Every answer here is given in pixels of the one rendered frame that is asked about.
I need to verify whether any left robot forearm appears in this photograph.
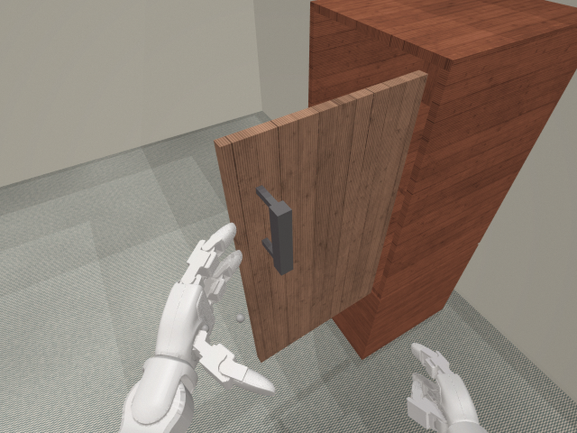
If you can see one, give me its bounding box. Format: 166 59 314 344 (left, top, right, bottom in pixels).
118 355 198 433

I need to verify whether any robot left hand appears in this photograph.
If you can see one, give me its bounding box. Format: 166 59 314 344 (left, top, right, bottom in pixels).
154 223 276 396

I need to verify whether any handle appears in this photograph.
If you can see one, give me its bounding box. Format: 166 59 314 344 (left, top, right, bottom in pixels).
256 185 293 276

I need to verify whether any cupboard door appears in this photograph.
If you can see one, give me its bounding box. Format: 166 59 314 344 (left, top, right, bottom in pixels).
214 70 428 363

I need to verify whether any robot right hand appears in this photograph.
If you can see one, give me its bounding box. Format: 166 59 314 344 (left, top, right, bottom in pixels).
407 343 480 433

